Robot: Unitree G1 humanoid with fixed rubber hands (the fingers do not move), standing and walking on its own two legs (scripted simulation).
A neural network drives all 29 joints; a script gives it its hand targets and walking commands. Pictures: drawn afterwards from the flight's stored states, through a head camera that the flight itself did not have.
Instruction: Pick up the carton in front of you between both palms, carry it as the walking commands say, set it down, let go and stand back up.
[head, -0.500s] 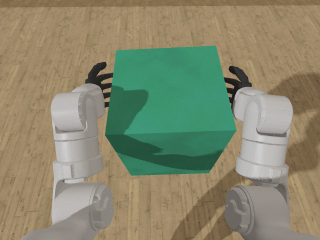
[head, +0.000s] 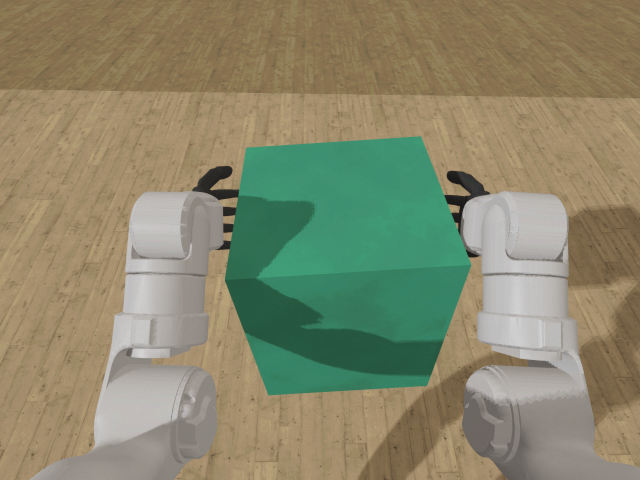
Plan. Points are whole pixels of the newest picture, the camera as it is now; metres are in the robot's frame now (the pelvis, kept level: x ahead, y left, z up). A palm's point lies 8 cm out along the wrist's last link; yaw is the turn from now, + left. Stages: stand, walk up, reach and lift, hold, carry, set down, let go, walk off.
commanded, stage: carry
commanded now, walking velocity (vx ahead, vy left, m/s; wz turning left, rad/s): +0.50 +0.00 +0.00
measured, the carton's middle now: (340, 272) +0.37 +0.02 +0.10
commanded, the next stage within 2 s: none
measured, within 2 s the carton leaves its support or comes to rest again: neither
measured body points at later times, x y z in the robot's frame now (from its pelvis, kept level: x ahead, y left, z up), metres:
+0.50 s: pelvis +0.29 +0.01 +0.02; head +0.31 +0.02 +0.47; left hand +0.69 +0.18 +0.20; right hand +0.69 -0.13 +0.19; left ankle +0.13 +0.10 -0.68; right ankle +0.43 -0.06 -0.68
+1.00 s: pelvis +0.59 +0.06 +0.06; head +0.61 +0.06 +0.51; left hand +0.99 +0.20 +0.22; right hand +0.97 -0.10 +0.21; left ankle +0.68 +0.14 -0.65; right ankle +0.47 -0.06 -0.58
